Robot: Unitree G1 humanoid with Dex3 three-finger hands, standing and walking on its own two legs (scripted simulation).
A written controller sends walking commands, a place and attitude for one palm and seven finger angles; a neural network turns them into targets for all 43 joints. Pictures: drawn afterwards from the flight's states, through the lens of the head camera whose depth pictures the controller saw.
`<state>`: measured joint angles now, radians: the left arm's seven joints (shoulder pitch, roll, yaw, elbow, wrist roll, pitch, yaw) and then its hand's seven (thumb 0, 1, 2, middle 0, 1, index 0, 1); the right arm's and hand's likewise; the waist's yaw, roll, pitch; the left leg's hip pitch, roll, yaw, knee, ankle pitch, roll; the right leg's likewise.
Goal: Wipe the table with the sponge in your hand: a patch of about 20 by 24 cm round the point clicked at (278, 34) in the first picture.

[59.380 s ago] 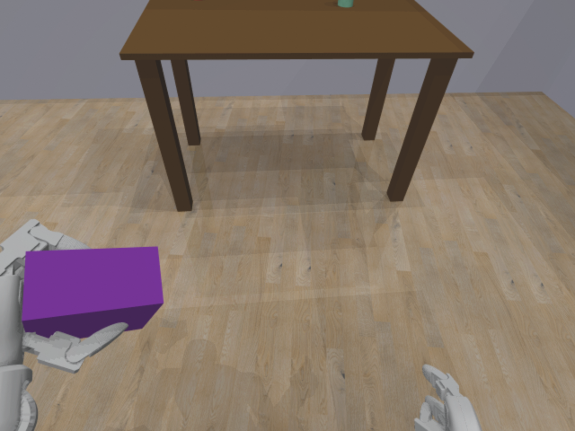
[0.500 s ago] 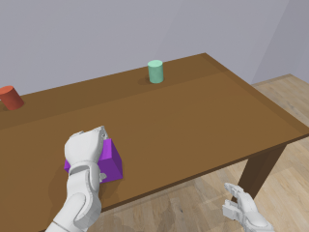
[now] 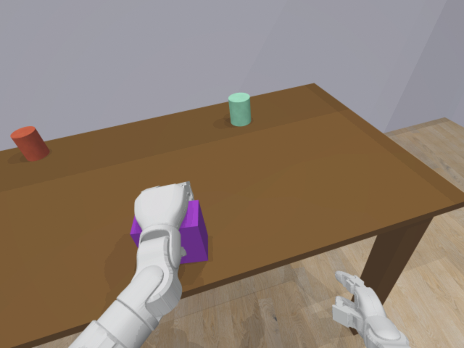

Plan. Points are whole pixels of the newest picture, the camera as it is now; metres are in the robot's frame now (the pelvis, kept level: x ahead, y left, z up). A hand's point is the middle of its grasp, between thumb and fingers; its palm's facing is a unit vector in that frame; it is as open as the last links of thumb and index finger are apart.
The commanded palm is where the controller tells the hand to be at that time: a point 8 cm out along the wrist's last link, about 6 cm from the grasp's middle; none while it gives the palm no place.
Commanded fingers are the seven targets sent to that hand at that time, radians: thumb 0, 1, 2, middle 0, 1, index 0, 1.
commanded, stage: slide across to the third lane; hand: left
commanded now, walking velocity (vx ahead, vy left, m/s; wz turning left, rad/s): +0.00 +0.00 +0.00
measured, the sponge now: (175, 240) +0.30 +0.16 +0.04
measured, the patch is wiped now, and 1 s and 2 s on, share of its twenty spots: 0.85 0.95 1.00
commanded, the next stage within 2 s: wipe forward along the third lane in 0.02 s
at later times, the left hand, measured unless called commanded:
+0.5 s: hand (189, 207) +0.34 +0.14 +0.09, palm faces +0.04 -0.09 -1.00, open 10.2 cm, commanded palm +0.31 +0.14 +0.13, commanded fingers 0.00 0.10 1.30 -1.20 -1.60 -1.20 -1.60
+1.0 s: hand (192, 192) +0.38 +0.14 +0.09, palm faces -0.02 -0.06 -1.00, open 10.2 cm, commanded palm +0.37 +0.15 +0.13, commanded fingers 0.00 0.10 1.30 -1.20 -1.60 -1.20 -1.60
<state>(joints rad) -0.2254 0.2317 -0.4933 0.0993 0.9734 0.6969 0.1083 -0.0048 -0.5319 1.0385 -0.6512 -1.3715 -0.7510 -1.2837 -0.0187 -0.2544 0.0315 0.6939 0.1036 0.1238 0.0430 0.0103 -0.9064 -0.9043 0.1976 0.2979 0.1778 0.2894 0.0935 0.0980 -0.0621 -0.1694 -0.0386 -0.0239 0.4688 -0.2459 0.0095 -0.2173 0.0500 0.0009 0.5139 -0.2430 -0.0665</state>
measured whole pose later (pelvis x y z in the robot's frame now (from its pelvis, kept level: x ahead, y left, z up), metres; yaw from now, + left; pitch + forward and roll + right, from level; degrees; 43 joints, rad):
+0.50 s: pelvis -0.01 -0.01 +0.00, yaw +0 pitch -1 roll +2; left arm -0.46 0.15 -0.43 0.44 0.96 0.70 0.13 -0.01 -0.56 1.05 -0.69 -1.35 -0.79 -1.26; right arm -0.01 -0.25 0.04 0.71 0.10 0.16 -0.01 0.01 -0.91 -0.90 0.20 0.30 0.20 0.30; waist 0.06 0.07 -0.10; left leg -0.23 -0.02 -0.02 0.47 -0.23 -0.01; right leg -0.28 0.07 0.00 0.51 -0.22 -0.08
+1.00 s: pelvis -0.01 -0.02 +0.00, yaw -1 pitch +2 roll +2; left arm -0.66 0.18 -0.31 0.75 0.94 0.57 0.15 0.01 -0.57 1.05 -0.71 -1.34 -0.80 -1.25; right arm 0.08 -0.26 0.03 0.73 0.10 0.14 -0.07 0.01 -0.91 -0.90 0.20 0.30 0.20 0.30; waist 0.02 0.07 -0.11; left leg -0.29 -0.01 -0.02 0.45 -0.21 -0.01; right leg -0.34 0.08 0.01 0.49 -0.19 -0.09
